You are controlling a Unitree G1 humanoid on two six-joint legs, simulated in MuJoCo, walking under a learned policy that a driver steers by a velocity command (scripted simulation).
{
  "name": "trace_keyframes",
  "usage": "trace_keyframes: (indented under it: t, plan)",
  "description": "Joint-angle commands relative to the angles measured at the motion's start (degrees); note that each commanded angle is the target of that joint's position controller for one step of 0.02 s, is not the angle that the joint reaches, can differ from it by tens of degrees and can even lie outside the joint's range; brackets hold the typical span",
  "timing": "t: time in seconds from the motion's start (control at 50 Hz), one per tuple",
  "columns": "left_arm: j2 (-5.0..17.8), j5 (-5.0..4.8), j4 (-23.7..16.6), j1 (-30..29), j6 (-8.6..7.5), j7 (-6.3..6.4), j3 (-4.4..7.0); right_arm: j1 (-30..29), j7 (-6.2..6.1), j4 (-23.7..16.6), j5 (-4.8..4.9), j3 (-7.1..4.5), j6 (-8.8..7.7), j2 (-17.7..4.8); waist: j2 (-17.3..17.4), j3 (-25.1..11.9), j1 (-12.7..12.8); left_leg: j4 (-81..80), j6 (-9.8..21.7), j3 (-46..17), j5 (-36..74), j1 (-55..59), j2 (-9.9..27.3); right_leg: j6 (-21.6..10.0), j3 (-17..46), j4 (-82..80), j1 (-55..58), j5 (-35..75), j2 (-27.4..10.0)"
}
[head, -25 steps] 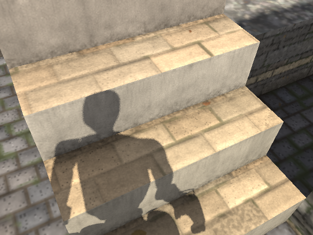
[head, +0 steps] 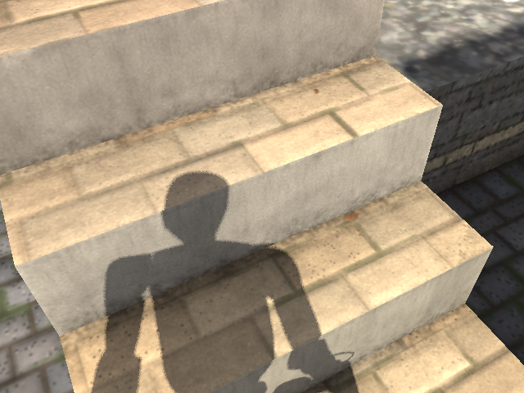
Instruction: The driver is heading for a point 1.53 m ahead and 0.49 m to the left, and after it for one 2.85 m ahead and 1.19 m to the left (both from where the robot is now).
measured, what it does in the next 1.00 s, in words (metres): climbs: left foot 0.24 m higher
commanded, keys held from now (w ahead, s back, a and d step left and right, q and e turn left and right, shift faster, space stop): w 1.00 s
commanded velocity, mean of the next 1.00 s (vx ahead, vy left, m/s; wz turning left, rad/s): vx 0.50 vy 0.00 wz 0.00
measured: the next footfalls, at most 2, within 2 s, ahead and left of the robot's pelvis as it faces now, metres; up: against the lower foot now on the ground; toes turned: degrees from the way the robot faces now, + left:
left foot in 0.42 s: +0.23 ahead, +0.22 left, +0.24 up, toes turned +13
right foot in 1.04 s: +0.04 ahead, -0.09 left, +0.00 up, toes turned -9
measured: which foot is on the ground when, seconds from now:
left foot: up 0.00-0.40, down 0.42-1.00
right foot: down 0.00-0.42, up 0.44-1.00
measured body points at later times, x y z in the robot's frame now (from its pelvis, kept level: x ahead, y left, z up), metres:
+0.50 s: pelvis +0.07 +0.09 +0.09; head +0.10 +0.10 +0.54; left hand +0.13 +0.35 -0.05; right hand +0.27 -0.09 -0.02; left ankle +0.19 +0.20 -0.52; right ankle +0.02 -0.07 -0.53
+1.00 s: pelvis +0.06 +0.02 +0.09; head +0.06 +0.02 +0.54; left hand +0.10 +0.29 -0.04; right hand +0.30 -0.20 +0.01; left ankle +0.18 +0.20 -0.51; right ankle +0.03 -0.07 -0.61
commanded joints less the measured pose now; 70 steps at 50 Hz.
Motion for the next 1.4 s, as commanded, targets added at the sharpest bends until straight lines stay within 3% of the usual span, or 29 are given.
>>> trace_keyframes:
  t: [0.02,0.22,0.28,0.32,0.38,0.4,0.42,0.44,0.46,0.5,0.56,0.66,0.76,0.92,1.0,1.02,1.04,1.06,1.08,1.1,1.14,1.16,1.24,1.3,1.32,1.34,1.36,1.38,1.4]
  plan:
    - [6.5,0.18,2.5,8.0,-1.54,0.53,1.35,-6.4,-0.38,-7.8,-0.22,0.45,-0.68,1.0,-4.1,3.0,1.8,20.4,1.5,-2.5,-2.1,-23.8,-0.6,-10.0,20.4,-12.1,10.6,-7.1,-18.7]
    - [6.5,-1.99,8.8,12.8,-3.62,1.25,-0.19,-21.9,-2.19,-21.7,0.27,3.85,1.79,4.4,-2.9,9.4,0.4,29.0,2.0,-5.7,-11.7,-49.5,5.5,-6.1,19.2,-16.1,8.5,-23.8,-21.6]
    - [8.3,-2.4,7.8,9.3,-3.14,3.96,-0.32,-29.0,-1.47,-27.9,0.75,5.32,2.25,5.4,-6.9,7.1,0.8,13.8,1.7,-1.4,-12.4,-36.8,7.9,-7.5,17.6,-25.2,0.7,-8.8,-20.4]
    - [10.9,-3.03,5.3,4.9,-1.99,4.29,0.66,-19.3,-1.35,-23.9,1.62,6.41,2.95,5.7,-8.2,0.9,-1.7,-9.4,3.8,3.2,-19.1,-14.6,7.7,-7.1,6.6,-28.2,0.0,11.7,-17.9]
    - [9.5,-4.43,2.9,12.2,-2.37,0.9,-0.22,-9.4,-1.16,-17.2,2.61,3.74,1.08,1.3,-5.4,-17.8,-1.5,-23.5,5.0,10.4,-17.4,20.4,-2.0,-8.2,2.4,-3.5,2.6,91.0,-16.7]
    - [13.3,-4.26,2.0,10.8,-3.1,-0.65,0.68,-1.8,-1.59,-15.8,3.38,2.71,0.78,0.4,-5.5,-26.3,-5.8,-33.0,5.0,0.5,-15.4,30.6,-0.4,-6.8,2.7,7.5,-0.4,85.6,-15.6]
    - [15.5,-3.54,0.0,8.8,-3.51,-2.14,1.8,9.2,-2.21,-11.2,1.81,0.79,2.01,-5.1,4.4,-31.7,-9.2,-44.8,4.6,-11.4,-24.8,35.2,1.4,-7.0,4.2,20.1,-3.5,65.0,-13.5]
    - [9.9,-1.18,-2.8,1.3,-2.87,-3.4,1.1,13.1,-2.87,-4.9,0.18,-2.07,3.76,-12.8,20.1,-30.7,-8.8,-64.0,7.3,-34.6,-41.4,34.6,9.7,-6.2,8.4,41.1,-16.9,14.1,-2.5]
    - [3.8,1.67,-5.7,-3.1,-1.53,-3.03,0.93,6.2,-2.94,-6.9,-1.22,-4.0,5.09,-16.4,16.6,-27.0,-8.4,-80.5,6.1,-50.5,-59.1,23.0,13.8,-3.7,18.9,67.1,-22.8,3.0,3.4]
    - [-3.8,2.79,-13.9,-7.4,1.3,-0.72,-0.62,-13.2,-2.78,-5.3,-2.22,-1.42,4.51,-9.0,4.3,-1.8,3.5,-78.4,3.0,-41.2,-53.6,-3.0,15.1,-0.3,15.9,80.5,-32.8,-1.2,1.4]
    - [-0.1,1.29,-10.3,3.6,2.74,-0.19,0.14,-12.7,-0.7,2.7,-2.09,0.87,0.84,0.6,-0.6,3.7,9.5,-68.4,2.6,-16.7,-38.5,-8.9,11.3,2.3,10.3,80.4,-31.0,2.0,2.0]
    - [2.3,-0.37,-12.6,-3.3,2.55,-0.63,0.81,-9.5,-0.61,6.1,-1.06,-0.76,-3.28,-4.2,0.9,4.6,7.1,-72.9,6.8,-14.8,-31.1,-5.5,14.2,3.9,9.2,78.7,-35.9,4.9,1.6]
    - [5.1,-0.61,-12.1,-2.5,4.02,-0.15,2.07,-11.8,-1.89,3.4,-0.57,-2.93,-3.25,-7.6,-0.3,-1.3,5.6,-71.0,10.1,-13.5,-33.4,1.2,18.3,6.3,6.9,70.9,-32.4,8.3,-1.5]
    - [4.8,-0.68,-13.9,3.1,5.71,0.32,1.89,-22.6,-2.05,-4.6,-4.06,-2.92,-1.52,-7.8,2.2,-1.1,6.9,-52.6,3.7,-7.5,-38.5,-7.5,21.1,2.7,3.5,49.2,-16.0,5.3,-7.0]
    - [-0.1,-2.67,-9.3,7.6,5.4,0.48,-0.71,-16.7,-5.93,-6.9,-2.58,-1.55,5.15,0.7,-0.3,1.4,2.7,-24.4,1.4,4.1,-21.8,-6.0,11.3,-0.4,-9.9,-6.6,6.9,30.7,-8.5]
    - [-1.3,-3.7,-7.1,8.1,4.62,0.29,-1.75,-15.8,-6.94,-6.9,-2.02,-0.47,6.69,5.5,-6.6,3.7,3.1,-6.5,2.5,8.2,-13.8,-6.8,4.6,-1.1,-6.4,-17.4,7.9,38.4,-10.5]
    - [-2.0,-0.46,-7.3,7.6,2.57,-0.96,-3.86,-14.0,-6.64,-5.1,-0.19,-0.23,6.8,7.8,-11.1,2.8,4.7,29.2,2.7,3.1,-21.1,-13.6,-6.8,0.2,-2.0,-11.9,5.9,37.5,-9.2]
    - [7.6,1.97,-6.3,11.2,-0.37,-2.03,-3.49,-10.9,-5.77,-9.9,2.91,0.21,3.66,13.3,-20.4,6.1,-2.2,53.9,-1.2,-4.9,-17.4,-28.4,-8.2,10.2,10.6,10.3,3.7,86.2,-14.0]
    - [11.1,2.19,-4.7,14.2,-0.06,-2.64,-0.61,-7.9,-5.31,-13.3,2.83,1.32,0.91,13.1,-19.0,3.2,-5.9,57.1,0.0,-3.7,-7.8,-40.9,-5.3,6.4,18.1,7.8,13.2,80.3,-21.9]
    - [12.2,1.31,-5.2,12.7,1.21,-1.47,-0.2,-21.4,-4.17,-17.8,0.77,2.37,-0.8,8.9,-11.2,8.3,-3.6,54.9,-0.8,-1.7,-6.0,-51.7,-3.7,0.4,21.4,1.2,14.8,52.9,-24.7]
    - [13.4,0.48,-5.5,8.1,0.82,3.18,1.5,-38.8,-1.19,-25.1,-2.28,1.4,-0.69,0.8,-9.3,13.5,1.0,50.0,-2.8,-5.8,-2.9,-64.5,3.5,-6.0,41.9,-17.1,19.1,-3.2,-34.8]
    - [11.0,1.06,-5.2,7.0,-0.27,4.2,0.93,-42.3,-0.01,-25.7,-1.99,0.06,0.27,-3.4,-4.1,17.2,2.5,48.9,-2.2,-10.7,-4.4,-64.0,4.3,-8.0,39.7,-17.9,17.5,-4.1,-35.2]
    - [5.8,-0.89,-2.6,7.8,-1.28,2.98,-0.43,-33.1,0.06,-24.1,0.78,1.72,3.39,1.9,0.6,16.8,1.0,27.7,-0.3,-0.3,-6.8,-44.7,1.4,-3.6,15.2,-18.4,5.5,-9.4,-19.9]
    - [5.4,-1.18,0.8,12.3,-0.65,4.62,-0.4,-33.4,-0.16,-28.0,0.03,3.98,3.89,6.2,-7.8,13.4,1.5,18.6,2.4,2.0,-14.7,-41.8,5.0,-5.9,13.1,-21.5,12.4,9.9,-17.9]
    - [6.6,-2.09,-0.1,10.6,-0.06,4.58,-0.29,-31.3,0.1,-27.1,1.03,4.87,3.49,4.8,-4.4,12.3,0.7,-4.9,3.2,8.5,-18.4,-33.2,5.4,-4.5,6.3,-24.7,14.5,27.8,-15.4]
    - [6.0,-3.16,-2.0,6.2,0.92,4.43,-0.52,-25.1,0.04,-24.2,1.66,5.68,3.06,6.0,-2.5,4.1,-1.7,-17.3,4.5,11.5,-19.3,-10.7,0.9,-4.1,-2.1,-20.7,9.3,61.3,-12.7]
    - [10.8,-2.67,-3.8,4.9,0.74,5.13,0.62,-18.9,-1.56,-22.1,3.23,5.54,2.86,5.9,-10.9,-2.0,-4.7,-23.5,4.5,7.6,-25.9,-1.3,-3.2,-5.5,-0.1,-11.9,12.6,96.4,-16.5]
    - [8.0,-3.86,-1.6,14.8,0.52,4.31,-0.24,-20.6,-1.35,-20.6,4.04,5.46,1.47,6.3,-10.9,-12.7,1.1,-23.1,4.6,14.0,-25.1,8.5,-7.7,-5.0,1.9,-5.1,14.8,117.4,-17.2]
    - [11.9,-4.94,-2.4,12.9,-0.13,3.06,0.25,-11.5,-1.0,-18.9,4.07,3.84,1.18,3.4,-13.4,-19.9,-4.1,-27.9,5.5,8.6,-15.6,18.2,-7.1,-5.3,0.8,3.2,13.2,115.0,-17.5]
